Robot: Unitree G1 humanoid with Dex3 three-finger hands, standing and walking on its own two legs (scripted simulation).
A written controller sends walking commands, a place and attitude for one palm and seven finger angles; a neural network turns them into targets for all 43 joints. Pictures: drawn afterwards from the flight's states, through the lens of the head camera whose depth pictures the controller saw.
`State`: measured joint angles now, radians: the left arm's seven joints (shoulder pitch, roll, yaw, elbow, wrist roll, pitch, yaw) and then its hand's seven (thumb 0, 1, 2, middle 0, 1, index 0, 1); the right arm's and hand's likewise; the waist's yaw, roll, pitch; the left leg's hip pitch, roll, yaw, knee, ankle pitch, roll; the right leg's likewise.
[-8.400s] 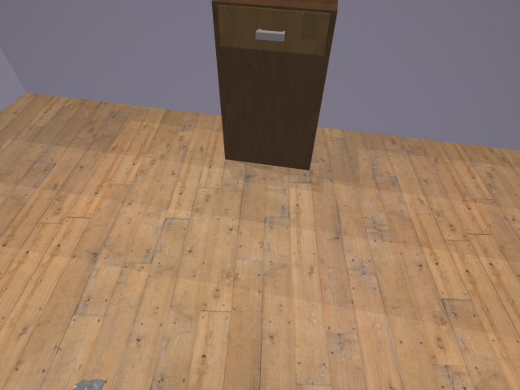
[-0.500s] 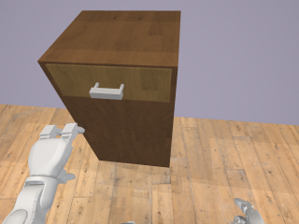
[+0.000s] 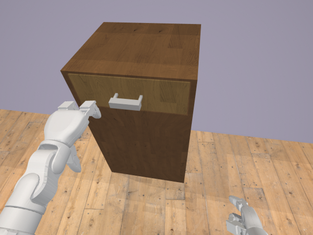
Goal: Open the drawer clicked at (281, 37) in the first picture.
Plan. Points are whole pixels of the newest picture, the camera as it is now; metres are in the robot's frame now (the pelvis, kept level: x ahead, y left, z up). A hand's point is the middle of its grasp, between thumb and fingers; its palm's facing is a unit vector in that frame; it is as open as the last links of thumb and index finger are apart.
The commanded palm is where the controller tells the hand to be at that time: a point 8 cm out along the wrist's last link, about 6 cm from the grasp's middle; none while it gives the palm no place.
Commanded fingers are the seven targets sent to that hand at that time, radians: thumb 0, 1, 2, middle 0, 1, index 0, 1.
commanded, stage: raise the hand with hooked fingers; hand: left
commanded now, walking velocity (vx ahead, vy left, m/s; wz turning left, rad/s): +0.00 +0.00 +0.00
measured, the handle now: (126, 100) +0.57 +0.20 -0.01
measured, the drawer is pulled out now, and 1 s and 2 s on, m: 0.00 0.00 0.00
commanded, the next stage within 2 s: move the hooked fingers above the handle in 0.34 s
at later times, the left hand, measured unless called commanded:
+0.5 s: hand (84, 140) +0.30 +0.22 +0.10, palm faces +0.05 -0.08 -1.00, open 13.8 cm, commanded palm +0.29 +0.23 +0.16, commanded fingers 0.00 -0.50 0.30 -0.30 -1.20 -0.30 -1.20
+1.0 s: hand (100, 124) +0.37 +0.21 +0.08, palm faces -0.01 -0.06 -1.00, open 13.8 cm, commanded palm +0.36 +0.22 +0.14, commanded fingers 0.00 -0.50 0.30 -0.30 -1.20 -0.30 -1.20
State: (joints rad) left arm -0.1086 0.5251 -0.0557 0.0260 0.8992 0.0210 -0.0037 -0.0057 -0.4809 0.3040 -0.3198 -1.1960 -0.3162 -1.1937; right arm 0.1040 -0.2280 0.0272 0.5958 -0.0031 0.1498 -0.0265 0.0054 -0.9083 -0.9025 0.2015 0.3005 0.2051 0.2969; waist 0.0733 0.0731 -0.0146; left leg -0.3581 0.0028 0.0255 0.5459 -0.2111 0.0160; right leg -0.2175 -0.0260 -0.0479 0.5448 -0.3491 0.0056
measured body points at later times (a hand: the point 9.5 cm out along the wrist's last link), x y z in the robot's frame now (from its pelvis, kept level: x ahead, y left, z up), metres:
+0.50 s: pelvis -0.01 -0.01 +0.00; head +0.01 -0.05 +0.45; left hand +0.29 +0.22 +0.15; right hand +0.18 -0.25 -0.11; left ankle +0.05 +0.11 -0.73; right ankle -0.04 -0.12 -0.73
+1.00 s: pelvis +0.01 -0.01 +0.00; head +0.03 -0.04 +0.44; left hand +0.37 +0.21 +0.13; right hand +0.14 -0.27 -0.13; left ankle +0.05 +0.11 -0.73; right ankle -0.04 -0.12 -0.73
